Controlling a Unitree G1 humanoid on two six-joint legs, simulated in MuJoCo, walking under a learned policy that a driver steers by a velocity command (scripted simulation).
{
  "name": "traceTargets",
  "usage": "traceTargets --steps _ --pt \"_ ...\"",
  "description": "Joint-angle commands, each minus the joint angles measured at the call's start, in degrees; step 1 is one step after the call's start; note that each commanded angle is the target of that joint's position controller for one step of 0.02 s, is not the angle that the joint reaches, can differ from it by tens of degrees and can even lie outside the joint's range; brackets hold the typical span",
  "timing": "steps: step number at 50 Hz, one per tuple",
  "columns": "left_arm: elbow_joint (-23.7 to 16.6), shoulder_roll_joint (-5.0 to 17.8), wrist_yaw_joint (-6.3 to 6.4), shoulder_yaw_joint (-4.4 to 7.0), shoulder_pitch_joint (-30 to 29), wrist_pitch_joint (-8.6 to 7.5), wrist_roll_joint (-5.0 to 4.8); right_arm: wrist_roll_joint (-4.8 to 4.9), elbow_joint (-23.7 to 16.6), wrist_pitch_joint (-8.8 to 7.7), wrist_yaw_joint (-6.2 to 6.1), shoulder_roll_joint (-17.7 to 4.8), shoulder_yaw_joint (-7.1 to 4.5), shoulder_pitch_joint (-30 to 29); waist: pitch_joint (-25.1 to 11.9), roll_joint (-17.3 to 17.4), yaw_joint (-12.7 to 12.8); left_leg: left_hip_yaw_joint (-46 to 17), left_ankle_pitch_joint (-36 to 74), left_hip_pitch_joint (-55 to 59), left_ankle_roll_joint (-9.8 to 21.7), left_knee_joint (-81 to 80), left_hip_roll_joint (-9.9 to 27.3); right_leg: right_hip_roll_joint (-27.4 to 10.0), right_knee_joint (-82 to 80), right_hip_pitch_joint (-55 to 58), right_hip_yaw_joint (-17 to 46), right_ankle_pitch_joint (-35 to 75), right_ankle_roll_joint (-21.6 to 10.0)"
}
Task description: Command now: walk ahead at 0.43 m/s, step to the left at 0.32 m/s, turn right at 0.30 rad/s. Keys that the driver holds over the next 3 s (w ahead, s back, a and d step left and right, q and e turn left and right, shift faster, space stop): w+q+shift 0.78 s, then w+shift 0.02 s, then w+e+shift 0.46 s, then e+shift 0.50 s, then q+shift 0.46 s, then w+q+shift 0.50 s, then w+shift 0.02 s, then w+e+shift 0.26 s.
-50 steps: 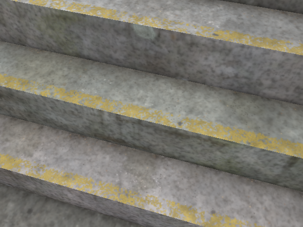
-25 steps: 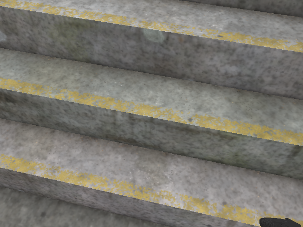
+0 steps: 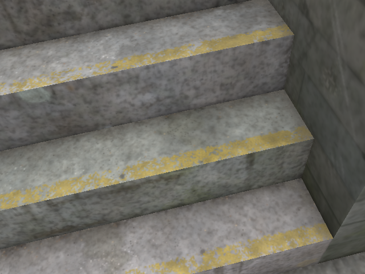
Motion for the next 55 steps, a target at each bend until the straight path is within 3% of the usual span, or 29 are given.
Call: traceTargets --steps 1,3,5,6,7,9,12,13,14,15,17,20,22,25,28,29,30,31,32,33,34,37,39,40,42,49,51,53,55 --pt "-2.59 12.06 3.86 3.06 0.61 -1.3 -1.09 1.59 -7.89 -1.43 0.65 -1.49 0.53 -6.09 3.44 -5.12 -0.59 -4.93 -2.72 -14.47 0.58 0.82 4.02 -22.69 -4.83 11.44 17.59 24.43 -9.21" --pt "-2.85 12.83 5.49 3.48 -1.21 -1.15 -1.54 0.65 -7.93 -0.66 1.46 -2.66 0.44 -1.16 -2.36 -7.94 -1.88 -5.32 -3.83 -12.74 0.54 5.8 4.54 -23.43 -1.75 15.6 12.92 26.65 -8.16" --pt "-3.41 11.89 5.33 3.02 -3.25 -0.68 -0.6 2.32 -9.37 -0.09 2.42 -3.44 0.28 -2.05 -2.33 -11.98 -1.71 -0.43 -7.78 -8.52 -0.17 12.18 2.49 -20.39 -1.81 11.74 7.17 23.2 -7.21" --pt "-3.48 11.52 4.7 2.81 -3.95 -0.76 0.11 2.54 -10.43 -0.21 2.46 -4.21 -0.03 -2.92 -0.17 -12.05 -1.56 0.94 -9.51 -7.35 0.5 12.21 1.69 -18.0 -0.98 8.77 3.26 27.15 -5.95" --pt "-3.5 7.22 1.96 1.83 -2.33 -0.82 3.31 -1.57 -7.15 0.22 2.85 -2.59 1.11 -4.65 0.78 -15.61 3.17 6.76 -8.08 -2.42 2.74 5.44 0.74 -10.85 -7.84 5.71 -4.06 15.49 -5.11" --pt "-1.42 6.9 -0.77 1.6 -0.47 -2.66 2.69 -0.55 -8.47 0.45 1.13 -2.27 0.55 -5.77 3.3 -20.56 1.49 10.49 -8.59 11.95 6.48 -0.2 -1.67 -9.23 -10.24 -1.06 -5.57 18.63 -5.8" --pt "-3.89 8.16 0.25 1.5 -8.65 -2.05 3.6 -0.01 0.7 -0.5 -0.85 -5.91 -1.63 23.62 -8.02 -5.02 -14.09 13.94 -13.44 34.45 9.46 -11.6 -9.25 -7.78 33.9 -1.62 -11.89 50.85 -5.63" --pt "-6.59 2.78 1.25 0.01 -14.86 -2.8 2.89 0.02 2.59 -1.99 -1.17 -7.11 -1.59 29.05 -3.79 2.76 -15.91 -1.25 -12.65 39.8 9.74 -16.61 -1.22 -4.77 54.73 -19.56 -10.9 24.5 -4.14" --pt "-11.49 -2.93 0.71 -1.74 -12.16 -4.02 1.61 0.27 2.47 -2.53 -1.49 -15.18 -3.13 25.96 -5.33 24.18 -8.13 -42.22 -11.67 47.6 16.58 -31.34 13.05 5.32 67.81 -41.34 -7.4 -5.69 -0.18" --pt "-11.09 -0.82 0.62 -2.18 -8.77 -4.38 3.57 0.53 0.48 -2.8 -1.38 -13.79 -3.59 19.56 -6.92 12.41 -4.82 -48.73 -16.91 45.43 23.32 -33.87 16.53 0.42 76.38 -43.35 -2.06 -0.21 -0.48" --pt "-11.26 0.41 0.94 -1.99 -15.75 -4.31 4.22 1.46 -0.76 -2.57 -1.47 -6.64 -1.45 13.92 0.49 -2.57 -3.93 -31.65 -4.03 30.75 23.08 -26.28 13.3 -3.69 83.82 -43.92 -3.56 3.24 0.33" --pt "-13.08 -1.53 0.35 -3.26 -15.23 -1.23 4.78 1.21 0.72 -3.49 -2.36 -4.85 0.29 12.79 1.39 -2.42 0.49 -19.19 12.8 17.57 19.7 -23.04 5.86 -3.56 83.78 -42.3 -6.73 3.0 0.81" --pt "-17.62 -6.11 1.07 -4.99 -23.01 -0.61 4.72 0.72 4.86 -4.53 -2.45 -6.26 -0.1 20.36 1.67 5.19 -3.41 -22.14 24.35 23.5 22.88 -24.8 8.06 -1.41 105.42 -57.13 -11.61 -10.21 0.71" --pt "-24.05 -7.91 2.05 -6.53 -33.69 -0.93 5.66 0.27 6.67 -4.17 -3.62 -6.21 -0.45 24.98 3.77 3.53 -5.92 -22.69 16.77 33.96 19.46 -24.84 8.36 -3.3 111.31 -75.39 -7.33 -21.18 -1.26" --pt "-29.4 -10.31 1.66 -8.65 -44.2 -0.7 5.55 1.52 9.95 -2.04 -5.32 -4.08 -0.19 28.11 4.41 0.05 -8.01 -18.54 24.65 26.46 17.33 -37.53 4.16 -2.96 83.89 -62.44 -14.54 -21.62 -1.09" --pt "-26.84 -10.36 1.36 -9.36 -35.02 -0.43 4.04 2.97 5.29 -1.0 -5.81 -3.38 0.15 14.66 -0.48 -0.14 -0.6 -11.65 51.62 7.85 17.56 -41.64 1.35 0.21 59.39 -27.56 -17.03 -22.59 -2.01" --pt "-21.29 -5.99 2.43 -6.36 -24.68 -0.2 2.23 6.04 4.51 -2.24 -5.74 -6.41 -0.65 13.05 -12.72 3.62 4.46 -9.11 102.85 9.42 18.06 -30.72 2.37 5.17 60.43 -7.44 -18.27 -16.5 -0.77" --pt "-18.67 -1.51 3.84 -2.97 -5.94 0.4 -1.0 4.71 3.08 -4.8 -4.88 -15.42 -4.46 9.35 -23.85 14.59 12.13 -14.03 128.08 20.12 17.0 -13.94 9.2 3.82 56.67 -1.17 -11.64 -18.1 -1.47" --pt "-14.3 4.01 2.65 -0.22 -6.19 -2.83 -0.13 7.21 1.33 -6.48 -3.73 -10.66 -3.82 11.23 -38.4 -4.9 7.49 -17.42 115.5 4.22 11.41 10.41 0.13 -8.2 43.88 24.4 7.18 -27.81 -6.3" --pt "-13.23 8.63 3.13 1.46 -1.46 -2.25 0.21 5.55 -0.69 -7.79 -1.97 -9.43 -2.81 5.33 -50.38 -20.14 10.86 -15.29 49.15 5.3 10.24 33.66 -8.35 -16.19 21.85 26.81 25.89 -28.76 -8.65" --pt "-7.44 7.33 2.76 2.04 -1.89 -2.03 0.27 1.86 -1.79 -8.97 -1.48 -0.46 0.28 5.28 -53.59 -30.92 5.56 -15.52 9.2 -0.67 8.86 55.51 -9.84 -21.11 22.23 30.66 31.3 -18.68 -8.97" --pt "-2.45 -6.66 4.7 -1.56 -13.6 1.85 3.86 -1.24 -9.43 -3.55 -1.09 7.79 1.83 -7.2 -12.22 -6.18 -2.98 -8.04 12.05 -20.44 10.29 69.5 -3.66 -20.67 16.62 -11.25 20.88 -32.57 -5.87" --pt "3.19 -8.51 3.62 -2.18 -14.47 0.69 5.25 0.44 -10.76 0.44 -1.07 10.53 3.01 -6.04 0.89 -2.88 -7.18 -5.81 0.26 -27.13 9.04 78.95 -4.14 -19.32 12.05 -21.79 8.44 -23.44 -4.97" --pt "4.47 -7.92 2.12 -1.68 -13.02 -1.06 3.93 0.92 -10.44 1.54 -1.55 10.18 3.09 -6.12 4.46 -2.19 -6.87 -7.42 -1.78 -31.8 8.91 79.69 -3.67 -20.17 7.95 -21.63 5.95 -20.64 -4.06" --pt "7.87 -5.22 -0.03 -0.68 -11.07 -4.6 2.61 1.25 -10.72 1.36 -1.95 10.73 3.69 -5.46 5.11 -3.88 -7.27 -9.39 -1.73 -33.18 9.41 74.38 -4.24 -18.31 2.25 -20.47 0.15 -15.4 -3.61" --pt "6.56 4.38 1.68 2.08 -14.89 -7.99 2.12 1.1 -9.35 0.94 -0.37 4.8 2.75 -6.89 -4.98 -6.08 -8.82 4.68 1.7 -14.1 8.49 46.81 4.66 -16.51 -10.72 -12.02 -12.04 0.81 -6.86" --pt "3.93 3.24 1.49 1.83 -18.78 -7.18 1.46 1.83 -9.59 0.64 0.44 5.37 3.52 -8.26 -5.18 -9.05 -7.87 6.14 1.82 2.15 9.2 24.27 6.55 -14.45 -13.46 -14.16 -15.13 11.53 -5.67" --pt "3.31 8.43 0.51 3.0 -13.13 -5.31 2.37 2.47 -8.95 -1.18 0.43 3.45 2.42 -4.91 -6.45 -9.48 -6.88 9.05 -15.79 5.93 7.79 5.53 2.37 -12.61 -3.78 -0.59 -11.68 28.71 -7.8" --pt "1.11 6.38 0.91 3.35 -16.11 -3.43 0.66 1.77 -2.47 -3.68 0.63 1.05 0.41 12.87 -11.5 -9.42 -15.58 7.93 6.63 26.51 6.97 -28.05 -0.24 -9.32 29.38 1.19 -10.97 44.01 -6.05"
